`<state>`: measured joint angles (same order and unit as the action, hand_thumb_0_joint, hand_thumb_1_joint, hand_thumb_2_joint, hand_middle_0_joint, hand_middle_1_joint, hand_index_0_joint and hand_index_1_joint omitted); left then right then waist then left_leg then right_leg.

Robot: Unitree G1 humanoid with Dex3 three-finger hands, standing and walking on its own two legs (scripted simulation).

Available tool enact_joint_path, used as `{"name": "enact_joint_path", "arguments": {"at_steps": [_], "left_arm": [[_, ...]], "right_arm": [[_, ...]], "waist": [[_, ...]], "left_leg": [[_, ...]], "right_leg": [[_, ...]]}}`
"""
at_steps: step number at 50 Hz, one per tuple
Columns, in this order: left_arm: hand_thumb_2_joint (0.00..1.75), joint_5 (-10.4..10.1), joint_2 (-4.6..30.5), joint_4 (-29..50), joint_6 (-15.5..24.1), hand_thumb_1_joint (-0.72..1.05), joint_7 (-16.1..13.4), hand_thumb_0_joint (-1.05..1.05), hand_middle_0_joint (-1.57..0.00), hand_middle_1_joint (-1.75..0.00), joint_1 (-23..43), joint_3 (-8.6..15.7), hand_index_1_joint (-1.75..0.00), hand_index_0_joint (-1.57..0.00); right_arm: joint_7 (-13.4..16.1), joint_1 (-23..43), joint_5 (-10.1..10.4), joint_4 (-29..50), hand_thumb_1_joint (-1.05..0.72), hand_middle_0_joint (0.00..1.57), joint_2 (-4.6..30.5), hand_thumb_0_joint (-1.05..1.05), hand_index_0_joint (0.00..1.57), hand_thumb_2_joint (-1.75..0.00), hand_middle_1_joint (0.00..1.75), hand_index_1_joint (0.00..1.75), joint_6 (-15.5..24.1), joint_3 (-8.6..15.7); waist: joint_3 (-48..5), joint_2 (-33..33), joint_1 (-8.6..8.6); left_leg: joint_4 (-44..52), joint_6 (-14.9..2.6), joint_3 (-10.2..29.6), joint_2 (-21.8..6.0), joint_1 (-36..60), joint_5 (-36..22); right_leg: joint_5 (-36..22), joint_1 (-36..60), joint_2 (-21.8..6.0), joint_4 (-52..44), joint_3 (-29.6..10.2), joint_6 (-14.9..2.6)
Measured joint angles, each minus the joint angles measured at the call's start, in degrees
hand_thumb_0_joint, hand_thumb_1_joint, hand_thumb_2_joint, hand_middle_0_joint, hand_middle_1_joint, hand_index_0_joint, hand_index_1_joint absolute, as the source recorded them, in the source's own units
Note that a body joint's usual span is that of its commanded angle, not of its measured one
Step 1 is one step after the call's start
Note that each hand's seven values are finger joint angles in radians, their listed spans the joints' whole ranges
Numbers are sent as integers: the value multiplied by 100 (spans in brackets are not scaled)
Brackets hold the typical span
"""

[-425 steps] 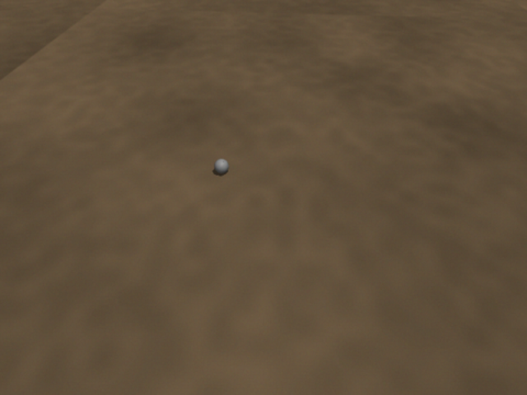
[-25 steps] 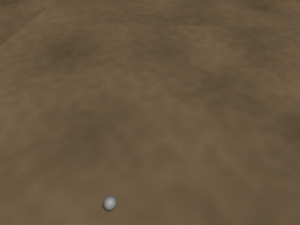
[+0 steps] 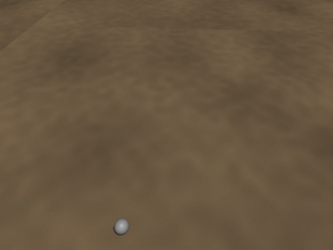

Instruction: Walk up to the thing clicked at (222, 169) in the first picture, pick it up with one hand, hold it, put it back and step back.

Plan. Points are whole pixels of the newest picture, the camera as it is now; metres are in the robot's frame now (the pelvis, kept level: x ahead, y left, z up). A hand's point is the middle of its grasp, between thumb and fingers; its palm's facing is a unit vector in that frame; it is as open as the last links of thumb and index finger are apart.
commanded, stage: rise first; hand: left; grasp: from above
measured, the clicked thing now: (121, 226) +0.42 +0.26 -0.74
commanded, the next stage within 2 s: none
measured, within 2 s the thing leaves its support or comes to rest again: neither
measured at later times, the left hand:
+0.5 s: hand out of the picture +0.13 +0.26 -0.20, palm faces -0.09 -0.91 -0.42, open 13.1 cm
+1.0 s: hand out of the picture +0.12 +0.27 -0.25, palm faces -0.22 -0.83 -0.51, open 14.0 cm
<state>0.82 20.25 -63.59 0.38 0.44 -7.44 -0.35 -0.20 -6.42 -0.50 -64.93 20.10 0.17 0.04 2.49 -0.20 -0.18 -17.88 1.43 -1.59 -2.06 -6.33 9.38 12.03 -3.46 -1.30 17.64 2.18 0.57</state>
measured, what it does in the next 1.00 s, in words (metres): lowers itself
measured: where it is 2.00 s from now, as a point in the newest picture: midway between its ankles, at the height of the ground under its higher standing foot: outside the picture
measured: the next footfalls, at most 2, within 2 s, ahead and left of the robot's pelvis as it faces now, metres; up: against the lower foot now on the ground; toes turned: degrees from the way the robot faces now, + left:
none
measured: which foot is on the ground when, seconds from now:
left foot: down 0.00-1.00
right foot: down 0.00-1.00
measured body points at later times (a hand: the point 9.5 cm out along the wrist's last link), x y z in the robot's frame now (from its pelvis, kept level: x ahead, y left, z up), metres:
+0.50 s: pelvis -0.02 +0.01 -0.05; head +0.05 +0.01 +0.40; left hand +0.14 +0.31 -0.17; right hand +0.10 -0.25 -0.16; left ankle +0.00 +0.13 -0.75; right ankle -0.03 -0.12 -0.75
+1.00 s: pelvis -0.03 +0.01 -0.12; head +0.08 +0.03 +0.32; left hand +0.13 +0.31 -0.22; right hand +0.15 -0.23 -0.20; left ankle +0.00 +0.13 -0.75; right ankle -0.03 -0.12 -0.75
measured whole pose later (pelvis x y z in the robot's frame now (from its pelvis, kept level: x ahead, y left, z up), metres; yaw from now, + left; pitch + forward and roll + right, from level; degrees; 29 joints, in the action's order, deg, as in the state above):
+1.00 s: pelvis -0.03 +0.01 -0.12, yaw +0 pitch +20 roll -2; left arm 17.0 18.8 -24.7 -11.2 -1.2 -14.7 6.4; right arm 1.9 -10.5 0.3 -31.5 13.3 9.7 1.4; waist -7.5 -1.1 1.3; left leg -71.2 0.3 0.9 -3.1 -60.4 30.7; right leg 33.1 -55.9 -1.5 69.2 2.4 1.2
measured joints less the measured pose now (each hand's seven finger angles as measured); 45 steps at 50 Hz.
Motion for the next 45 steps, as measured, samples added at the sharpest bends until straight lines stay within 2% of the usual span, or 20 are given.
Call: {"name": "enact_joint_path", "arguments": {"at_steps": [1,3,5,7,9,13,20,27,34,45], "left_arm": [[90,-1,1,1,0,90,1,0,-20,-31,0,0,-31,-20],[91,-121,-64,293,16,88,-62,0,-20,-33,-8,79,-33,-19],[93,-105,-160,319,99,83,-70,1,-19,-37,284,246,-38,-18],[93,37,-176,176,96,75,-4,1,-18,-45,671,424,-45,-17],[94,269,-131,89,94,66,76,0,-16,-55,964,610,-55,-16],[95,616,-96,436,-24,42,88,0,-11,-77,1027,845,-75,-12],[97,856,-204,1119,-577,-6,-69,0,-6,-99,646,859,-97,-8],[98,1031,-268,1947,-706,-37,-103,0,-6,-106,184,886,-105,-7],[99,1228,-267,2838,-932,-49,-91,0,-6,-107,-275,806,-107,-6],[97,1447,-218,3755,-1213,-50,-131,-1,-6,-109,-730,722,-108,-7]], "right_arm": [[-1,-1,-1,-4,-90,20,0,1,21,-90,30,30,1,1],[102,-194,184,484,-91,20,-11,1,21,-90,30,30,32,-13],[187,-345,297,942,-92,20,-71,1,20,-91,30,30,141,7],[223,-408,314,1268,-93,20,-186,1,20,-91,30,30,174,41],[215,-457,260,1519,-93,20,-332,1,20,-91,30,30,199,90],[169,-644,217,1955,-92,20,-559,1,20,-90,30,30,201,157],[115,-877,213,2449,-90,20,-643,1,21,-90,30,30,248,167],[153,-811,153,2736,-88,21,-598,1,21,-89,30,30,502,250],[206,-623,123,2971,-87,20,-600,1,20,-89,30,30,660,265],[217,-463,85,3298,-87,20,-684,1,21,-89,30,30,872,171]], "waist": [[3,1,0],[-31,-20,29],[29,-41,31],[34,-30,44],[-41,12,77],[-177,64,130],[-421,-8,209],[-622,-16,168],[-759,-34,151],[-931,-61,156]], "left_leg": [[2,0,-1,1,1,-2],[-218,-20,36,13,-286,64],[-475,-32,74,23,-595,131],[-765,-32,90,15,-965,208],[-1091,-27,86,-1,-1375,314],[-1584,-30,30,-27,-1876,532],[-2259,-71,12,-35,-2474,873],[-3307,-99,44,-50,-3377,1352],[-4064,-110,122,-77,-4049,1684],[-4915,-111,213,-106,-4927,2006]], "right_leg": [[0,-1,-1,2,-1,1],[79,-275,-18,227,30,-1],[167,-572,-34,495,59,-5],[258,-945,-34,801,63,-14],[372,-1369,-28,1146,46,-21],[575,-1906,-21,1657,-31,-22],[863,-2473,-33,2251,-73,23],[1324,-3339,-45,3248,-84,58],[1639,-3950,-30,3933,-41,70],[1959,-4773,-12,4734,5,71]]}}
